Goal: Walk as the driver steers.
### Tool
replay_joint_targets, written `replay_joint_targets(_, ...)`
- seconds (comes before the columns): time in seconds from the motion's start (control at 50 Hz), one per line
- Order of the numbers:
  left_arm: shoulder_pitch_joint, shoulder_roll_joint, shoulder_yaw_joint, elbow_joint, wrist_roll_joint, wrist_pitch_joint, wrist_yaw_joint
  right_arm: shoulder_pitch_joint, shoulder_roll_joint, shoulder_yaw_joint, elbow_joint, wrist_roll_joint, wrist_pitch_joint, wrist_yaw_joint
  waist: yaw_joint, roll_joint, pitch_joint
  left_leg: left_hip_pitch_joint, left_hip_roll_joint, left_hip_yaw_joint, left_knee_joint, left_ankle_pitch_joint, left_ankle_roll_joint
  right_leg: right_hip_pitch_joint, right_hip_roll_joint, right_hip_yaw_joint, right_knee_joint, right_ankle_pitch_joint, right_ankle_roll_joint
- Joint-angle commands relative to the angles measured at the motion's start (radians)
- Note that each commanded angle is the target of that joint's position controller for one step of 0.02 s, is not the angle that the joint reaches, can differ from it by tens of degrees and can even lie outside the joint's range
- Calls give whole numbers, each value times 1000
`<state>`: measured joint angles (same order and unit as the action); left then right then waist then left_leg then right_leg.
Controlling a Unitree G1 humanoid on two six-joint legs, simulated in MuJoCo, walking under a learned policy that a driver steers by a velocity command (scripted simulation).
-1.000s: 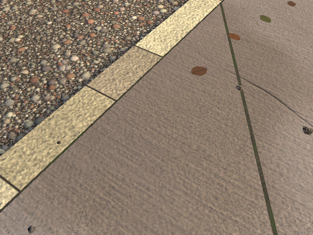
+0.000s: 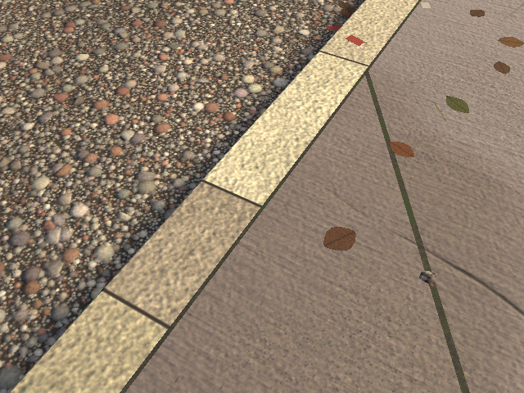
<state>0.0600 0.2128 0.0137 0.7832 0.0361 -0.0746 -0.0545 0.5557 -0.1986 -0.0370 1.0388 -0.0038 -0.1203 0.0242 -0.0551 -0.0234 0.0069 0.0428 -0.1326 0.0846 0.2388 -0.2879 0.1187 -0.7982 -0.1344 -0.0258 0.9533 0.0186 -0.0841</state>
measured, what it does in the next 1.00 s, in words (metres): walks ahead: right foot, then left foot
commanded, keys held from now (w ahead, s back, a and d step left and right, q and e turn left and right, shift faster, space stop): w+shift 0.96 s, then w+q+shift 0.04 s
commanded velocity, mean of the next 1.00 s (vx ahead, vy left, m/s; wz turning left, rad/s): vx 1.00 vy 0.00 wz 0.00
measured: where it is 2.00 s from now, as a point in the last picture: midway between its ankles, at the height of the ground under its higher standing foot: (203, 90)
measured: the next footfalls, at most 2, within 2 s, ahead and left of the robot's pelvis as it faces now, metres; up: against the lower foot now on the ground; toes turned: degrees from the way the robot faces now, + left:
right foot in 0.18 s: +0.39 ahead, -0.08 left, +0.00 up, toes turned -3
left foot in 0.64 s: +0.85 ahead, +0.08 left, +0.00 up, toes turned +4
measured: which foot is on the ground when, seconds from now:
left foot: down 0.00-0.16, up 0.18-0.62, down 0.64-1.00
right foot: up 0.00-0.16, down 0.18-0.62, up 0.64-1.00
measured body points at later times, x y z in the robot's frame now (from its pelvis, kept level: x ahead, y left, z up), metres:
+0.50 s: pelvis +0.48 -0.02 +0.00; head +0.51 -0.01 +0.45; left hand +0.37 +0.22 -0.14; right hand +0.71 -0.23 -0.08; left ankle +0.70 +0.14 -0.67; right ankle +0.35 -0.08 -0.74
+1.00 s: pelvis +0.98 +0.02 -0.01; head +1.00 +0.02 +0.44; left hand +1.22 +0.23 -0.08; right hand +0.86 -0.22 -0.14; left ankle +0.81 +0.08 -0.74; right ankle +1.21 -0.11 -0.68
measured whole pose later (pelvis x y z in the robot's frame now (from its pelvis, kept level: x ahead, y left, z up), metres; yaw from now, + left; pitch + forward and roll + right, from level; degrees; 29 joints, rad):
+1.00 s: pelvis +0.98 +0.02 -0.01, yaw +1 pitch +1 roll +1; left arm -0.03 0.23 -0.02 0.74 0.02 -0.08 -0.06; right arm 0.57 -0.22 -0.03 1.03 0.01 -0.13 0.02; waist -0.09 -0.02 0.03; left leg 0.21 -0.10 0.05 0.10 -0.32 0.09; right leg -0.73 -0.09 -0.07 0.65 0.12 -0.09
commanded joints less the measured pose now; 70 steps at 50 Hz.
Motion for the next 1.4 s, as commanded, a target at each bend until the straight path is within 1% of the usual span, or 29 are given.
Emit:
replay_joint_targets(0.02, -144, 10, -18, -84, -16, -12, -13, -20, -106, -6, -67, 19, -36, -7, 18, 28, 170, -274, 233, -109, -252, 559, 31, 232, 58, -105, -252, 185, -12)
replay_joint_targets(0.1, -154, 77, -2, -88, -14, -14, 5, 25, -173, -7, -50, 0, -24, -27, 31, 99, 76, 75, 274, -59, -106, 1166, -7, 300, 176, -156, -398, 105, -55)
replay_joint_targets(0.16, 251, 172, 43, 25, -19, -10, 43, -40, -242, -26, -48, -37, 18, -58, 242, 164, -143, 106, 319, -53, 433, 1344, -8, 678, 220, -99, -443, -87, -101)
replay_joint_targets(0.18, 436, 217, 68, 76, -4, -5, 61, -95, -228, -27, -65, -41, 22, -56, 325, 148, -216, -79, 280, -44, 732, 1097, 7, 914, 128, -16, -419, -213, -131)
replay_joint_targets(0.2, 494, 290, 87, 89, 24, -1, 71, -64, -70, 3, -107, -29, 10, -36, 246, -100, -287, -434, 134, -50, 1127, 167, 6, 1158, -136, 337, -390, -404, -182)
replay_joint_targets(0.22, 448, 265, 91, 92, 17, -1, 48, 15, -85, 0, -132, 36, -9, -24, 168, -240, -384, -714, 36, -184, 1340, -153, 2, 1289, -260, 849, -611, -546, -296)
replay_joint_targets(0.24, 346, 194, 85, 88, 3, -8, 37, -119, -134, -3, -159, 24, -11, -34, 153, -78, -197, -804, 133, -192, 1283, -25, 27, 1145, -205, 707, -685, -553, -253)
replay_joint_targets(0.28, 284, 88, 61, 112, 9, -27, 31, -233, -109, 2, -183, 0, -5, -23, 94, 94, -19, -749, 192, -183, 1165, 40, 22, 847, -131, 470, -738, -372, -197)
replay_joint_targets(0.36, 334, 75, 43, 173, -25, -59, 43, -288, -45, 23, -232, -46, 44, 21, 8, 20, 89, -744, 268, -147, 1015, 56, -33, 615, -34, 262, -846, -283, -139)
replay_joint_targets(0.46, 405, 102, 39, 178, -44, -83, 29, -581, -55, 50, -349, -33, 31, 42, 63, 20, 173, -640, 248, 4, 540, 407, -42, 514, 59, 54, -926, 188, -86)
replay_joint_targets(0.56, 493, 194, 44, 206, -35, -75, 48, -635, -119, 39, -363, -25, 27, 28, 74, -46, 89, -524, 117, 80, 328, 420, 18, 877, -12, -2, -856, 787, -49)
replay_joint_targets(0.62, 431, 253, 58, 207, 0, -31, 80, -224, -212, -9, -247, -24, 33, -11, -145, -119, -147, -125, 59, 27, 301, 220, 61, 905, -50, -17, -306, 980, -36)
replay_joint_targets(0.64, 397, 231, 57, 191, 8, -24, 82, -36, -267, -34, -194, -35, 41, -30, -219, -106, -230, 104, 158, -72, 340, 81, 86, 729, -8, -19, 7, 728, -40)
replay_joint_targets(0.66, 527, 31, 19, 149, -22, -31, 58, -14, -362, -62, -187, -72, 39, -37, -69, 230, -351, 426, 486, -536, 334, -5, 190, 325, 158, -1, 454, -319, -14)
replay_joint_targets(0.68, 512, 109, 29, 136, -61, -49, 58, -21, -307, -63, -186, -43, 44, -15, -85, 207, -455, 490, 535, -913, 119, -150, 245, 136, 220, 131, 618, -472, -29)
replay_joint_targets(0.72, 282, 134, 30, 75, -46, -54, 62, -172, -186, -44, -173, -35, 27, -4, -36, 17, -121, 159, 443, -599, 39, -2, 175, 54, 106, 111, 514, -295, -47)
replay_joint_targets(0.78, 287, 59, 15, 65, -7, -11, 32, -185, -82, -12, -124, -29, 7, -8, 83, 23, 0, -169, 335, -376, -45, 41, 100, 188, 42, 121, 367, -287, -24)
replay_joint_targets(0.86, 72, 58, -2, -33, 8, 9, 8, -129, -118, -14, -98, -2, -20, -6, 80, 61, 134, -283, 265, -220, -165, 208, 89, 87, -1, 25, 130, -150, 17)
replay_joint_targets(0.94, -102, 46, -26, -80, -15, -6, -10, -62, -139, -9, -89, 21, -35, 0, 27, 32, 132, -296, 202, -92, -239, 534, 41, 289, 75, -105, -239, 159, 4)
replay_joint_targets(1.02, -138, 120, -12, -115, -10, -11, 14, -18, -210, -14, -63, 5, -23, -16, 44, 82, 104, -6, 284, -110, -130, 998, 38, 338, 138, -98, -392, 85, -33)
replay_joint_targets(1.08, 279, 222, 40, -5, -6, -14, 53, -76, -293, -32, -65, -18, 15, -41, 256, 113, -138, -34, 294, -133, 424, 1056, 27, 777, 167, -19, -423, -135, -67)
replay_joint_targets(1.1, 442, 300, 66, 21, 18, -12, 74, -81, -222, -16, -94, -26, 14, -37, 299, 48, -247, -228, 243, -119, 741, 748, 34, 1004, -24, 168, -391, -392, -88)
replay_joint_targets(1.12, 434, 347, 85, 18, 59, -16, 70, 88, -28, 23, -118, 26, 12, -21, 158, -223, -410, -615, 90, -131, 1155, -147, 7, 1288, -323, 692, -505, -731, -201)
replay_joint_targets(1.14, 392, 257, 77, 16, 24, -14, 56, -33, -164, -4, -136, 31, 10, -32, 191, -108, -359, -728, 114, -186, 1200, -103, 34, 1203, -294, 822, -673, -795, -164)
replay_joint_targets(1.16, 286, 195, 63, 18, 13, -25, 54, -156, -183, -13, -166, 31, 11, -32, 154, -52, -155, -767, 177, -185, 1109, 30, 32, 1026, -252, 605, -693, -652, -122)
replay_joint_targets(1.2, 244, 142, 59, 44, 8, -39, 51, -201, -145, -13, -168, 6, 33, -15, 105, 22, -29, -686, 234, -182, 1013, 65, 19, 797, -184, 348, -735, -353, -77)
replay_joint_targets(1.28, 266, 105, 50, 96, -37, -67, 54, -300, -78, -10, -247, -23, 98, 20, 45, -29, 78, -671, 285, -134, 844, 103, -24, 635, -133, 56, -823, -153, -25)
replay_joint_targets(1.34, 216, 79, 42, 115, -29, -100, 55, -362, -58, -8, -289, -20, 89, 54, -9, -22, 113, -592, 252, -73, 578, 529, -3, 530, -20, -183, -776, -4, 11)
replay_joint_targets(1.4, 248, 136, 49, 116, -37, -117, 67, -422, -89, -11, -300, -23, 75, 89, 3, -12, 82, -438, 212, -10, 386, 856, 36, 531, -28, -259, -750, -113, 46)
